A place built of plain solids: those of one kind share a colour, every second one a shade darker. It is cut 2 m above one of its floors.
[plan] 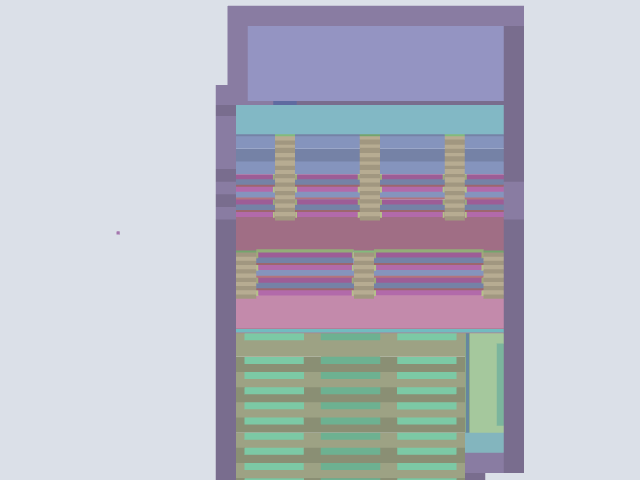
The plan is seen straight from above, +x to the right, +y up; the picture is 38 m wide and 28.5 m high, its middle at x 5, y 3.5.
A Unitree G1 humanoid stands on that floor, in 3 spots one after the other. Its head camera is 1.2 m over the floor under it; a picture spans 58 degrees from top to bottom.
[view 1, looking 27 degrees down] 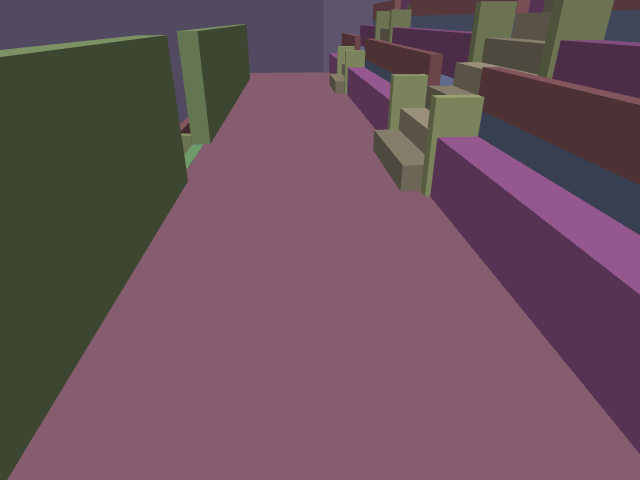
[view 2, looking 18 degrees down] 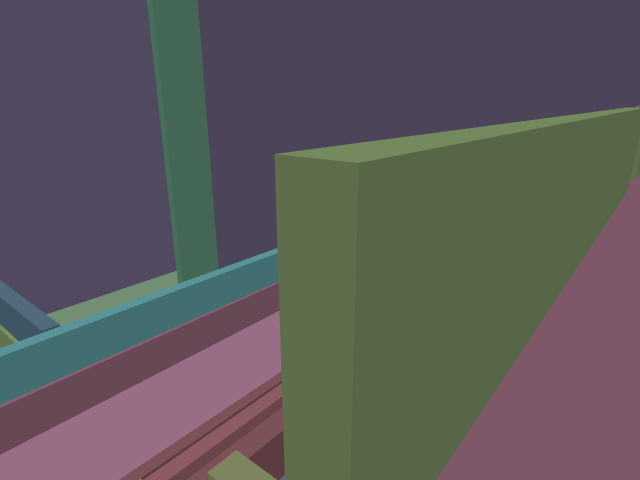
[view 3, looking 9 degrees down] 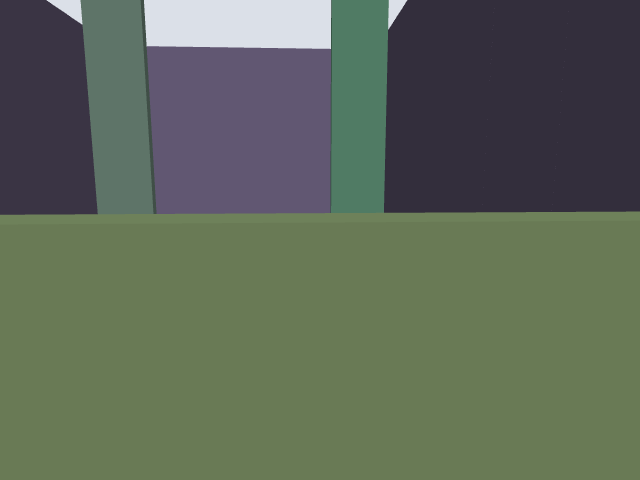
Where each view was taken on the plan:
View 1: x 11.70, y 3.81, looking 176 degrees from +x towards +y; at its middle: floor_mid0a_carpet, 2.64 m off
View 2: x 15.31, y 3.36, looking -141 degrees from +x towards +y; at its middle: rail_lean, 0.81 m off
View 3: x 4.22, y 3.81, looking -93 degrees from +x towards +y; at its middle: rail_lean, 0.87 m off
